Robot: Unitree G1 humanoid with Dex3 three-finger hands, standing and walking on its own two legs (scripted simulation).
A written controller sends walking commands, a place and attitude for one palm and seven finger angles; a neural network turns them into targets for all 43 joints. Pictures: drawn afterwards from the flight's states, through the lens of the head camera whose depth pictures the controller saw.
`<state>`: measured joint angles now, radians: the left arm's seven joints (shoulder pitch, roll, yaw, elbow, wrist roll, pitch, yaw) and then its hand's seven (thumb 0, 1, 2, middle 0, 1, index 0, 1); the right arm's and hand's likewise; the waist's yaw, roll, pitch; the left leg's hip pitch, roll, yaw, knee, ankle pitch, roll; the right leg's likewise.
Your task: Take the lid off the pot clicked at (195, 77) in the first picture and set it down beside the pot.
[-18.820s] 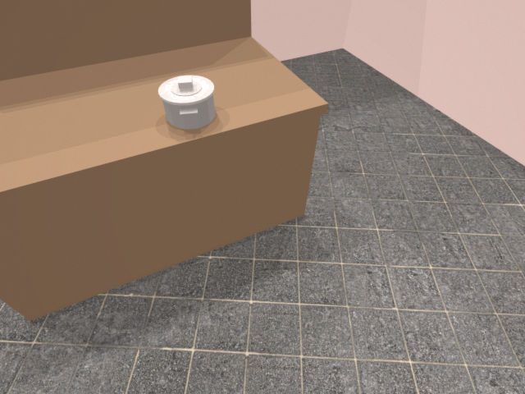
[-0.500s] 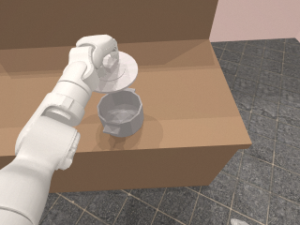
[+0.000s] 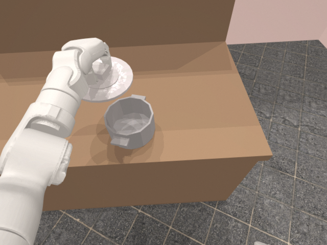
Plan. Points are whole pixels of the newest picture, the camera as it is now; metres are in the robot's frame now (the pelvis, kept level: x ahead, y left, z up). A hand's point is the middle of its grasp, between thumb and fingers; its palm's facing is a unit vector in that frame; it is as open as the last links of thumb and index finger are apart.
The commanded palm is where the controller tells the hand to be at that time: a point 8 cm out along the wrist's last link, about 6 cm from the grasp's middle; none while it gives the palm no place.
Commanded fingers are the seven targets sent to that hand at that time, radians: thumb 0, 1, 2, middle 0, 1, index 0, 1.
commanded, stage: move the lid sideways beside the pot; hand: left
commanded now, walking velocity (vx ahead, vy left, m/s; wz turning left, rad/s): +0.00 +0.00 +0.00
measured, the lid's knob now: (99, 70) +0.52 +0.16 +0.14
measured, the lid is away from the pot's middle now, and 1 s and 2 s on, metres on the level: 0.05 0.18 0.24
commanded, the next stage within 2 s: lower the lid onto the table in 1.60 s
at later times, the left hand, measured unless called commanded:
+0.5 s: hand (65, 77) +0.48 +0.23 +0.16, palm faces -0.32 -0.07 -0.94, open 7.7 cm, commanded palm +0.49 +0.23 +0.22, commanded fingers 0.00 0.70 0.92 -1.19 -1.19 -0.78 -1.07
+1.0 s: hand (41, 78) +0.48 +0.29 +0.15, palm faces -0.34 -0.09 -0.93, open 7.7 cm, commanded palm +0.49 +0.29 +0.22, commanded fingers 0.00 0.70 0.92 -1.19 -1.19 -0.78 -1.07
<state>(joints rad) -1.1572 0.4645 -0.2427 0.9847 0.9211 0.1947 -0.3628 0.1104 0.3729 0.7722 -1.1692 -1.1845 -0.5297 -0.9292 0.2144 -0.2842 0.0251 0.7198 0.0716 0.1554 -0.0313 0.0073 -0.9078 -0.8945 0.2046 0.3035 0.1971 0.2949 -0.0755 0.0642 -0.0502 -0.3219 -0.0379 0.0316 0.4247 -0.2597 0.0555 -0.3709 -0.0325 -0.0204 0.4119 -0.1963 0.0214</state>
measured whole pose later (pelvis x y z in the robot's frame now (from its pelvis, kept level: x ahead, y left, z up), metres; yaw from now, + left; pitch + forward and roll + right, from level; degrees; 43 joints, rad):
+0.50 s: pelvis +0.00 +0.01 +0.00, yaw +1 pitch +9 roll -1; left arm -1.12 0.58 -0.19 0.96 0.93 0.10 -0.41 0.11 0.37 0.77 -1.17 -1.18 -0.53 -0.93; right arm 0.21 -0.28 0.03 0.71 0.08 0.15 -0.04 0.01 -0.91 -0.89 0.21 0.30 0.20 0.30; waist -0.06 0.05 -0.04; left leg -0.33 -0.04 0.02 0.45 -0.27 0.06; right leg -0.36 -0.03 -0.03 0.40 -0.19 0.03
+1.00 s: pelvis +0.01 +0.02 +0.00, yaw +0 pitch +10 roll -2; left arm -1.11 0.72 -0.12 0.99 0.94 0.01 -0.44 0.11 0.38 0.77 -1.17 -1.18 -0.53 -0.93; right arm 0.26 -0.29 0.02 0.72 0.09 0.16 -0.03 0.01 -0.91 -0.89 0.21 0.30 0.20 0.30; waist -0.08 0.04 -0.03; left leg -0.36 -0.04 0.02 0.47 -0.29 0.07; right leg -0.37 -0.03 -0.03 0.39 -0.19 0.03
